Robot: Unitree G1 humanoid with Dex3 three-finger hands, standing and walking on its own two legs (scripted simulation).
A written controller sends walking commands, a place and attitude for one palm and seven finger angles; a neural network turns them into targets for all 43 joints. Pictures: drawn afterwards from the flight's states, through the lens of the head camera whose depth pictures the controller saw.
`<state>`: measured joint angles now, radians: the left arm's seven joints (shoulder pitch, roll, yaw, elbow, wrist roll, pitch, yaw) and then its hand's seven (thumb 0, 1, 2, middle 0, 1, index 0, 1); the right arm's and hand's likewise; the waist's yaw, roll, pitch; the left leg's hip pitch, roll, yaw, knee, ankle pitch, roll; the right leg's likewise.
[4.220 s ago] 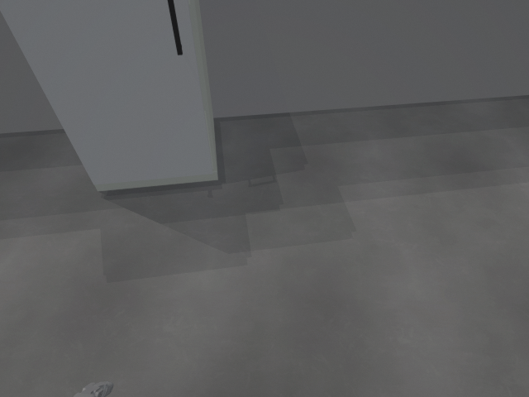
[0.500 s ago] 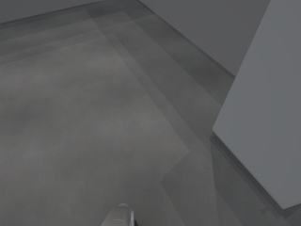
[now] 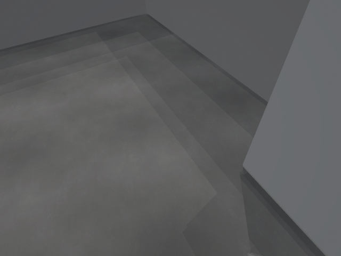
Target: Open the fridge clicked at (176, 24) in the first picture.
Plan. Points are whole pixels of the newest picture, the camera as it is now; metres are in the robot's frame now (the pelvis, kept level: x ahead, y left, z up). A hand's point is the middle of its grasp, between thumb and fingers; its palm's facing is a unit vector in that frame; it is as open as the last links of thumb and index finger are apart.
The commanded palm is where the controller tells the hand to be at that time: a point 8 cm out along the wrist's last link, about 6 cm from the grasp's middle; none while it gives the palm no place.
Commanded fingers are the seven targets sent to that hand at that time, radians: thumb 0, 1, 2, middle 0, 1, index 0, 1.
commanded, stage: turn to face it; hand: right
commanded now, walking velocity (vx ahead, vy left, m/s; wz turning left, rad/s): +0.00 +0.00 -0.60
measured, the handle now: out of the picture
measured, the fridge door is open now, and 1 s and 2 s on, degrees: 0 0 0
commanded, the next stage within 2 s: take the last steps up to it in 1.46 s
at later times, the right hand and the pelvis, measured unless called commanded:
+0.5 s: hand out of the picture +0.04 -0.16 -0.13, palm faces +0.29 +0.91 -0.31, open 7.4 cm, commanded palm none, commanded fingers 0.00 -0.90 -0.90 0.20 0.30 0.20 0.30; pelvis -0.01 +0.07 +0.01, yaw -17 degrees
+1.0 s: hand out of the picture -0.16 -0.16 -0.17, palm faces +0.61 +0.74 -0.27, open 7.4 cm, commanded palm none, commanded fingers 0.00 -0.90 -0.90 0.20 0.30 0.20 0.30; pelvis -0.05 +0.04 +0.01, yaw -35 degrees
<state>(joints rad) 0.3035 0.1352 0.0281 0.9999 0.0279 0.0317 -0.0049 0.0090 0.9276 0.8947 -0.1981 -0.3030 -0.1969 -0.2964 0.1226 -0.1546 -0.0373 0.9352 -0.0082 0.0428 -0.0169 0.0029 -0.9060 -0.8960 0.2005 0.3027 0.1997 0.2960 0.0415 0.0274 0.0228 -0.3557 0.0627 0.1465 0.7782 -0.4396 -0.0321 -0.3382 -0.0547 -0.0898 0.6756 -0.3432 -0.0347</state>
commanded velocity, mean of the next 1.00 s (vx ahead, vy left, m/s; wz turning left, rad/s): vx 0.00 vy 0.00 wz -0.60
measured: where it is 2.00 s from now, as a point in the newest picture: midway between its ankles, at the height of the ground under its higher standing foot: outside the picture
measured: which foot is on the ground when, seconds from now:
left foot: up 0.00-0.38, down 0.40-0.88, up 0.90-1.00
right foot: down 0.00-0.40, up 0.42-0.84, down 0.86-1.00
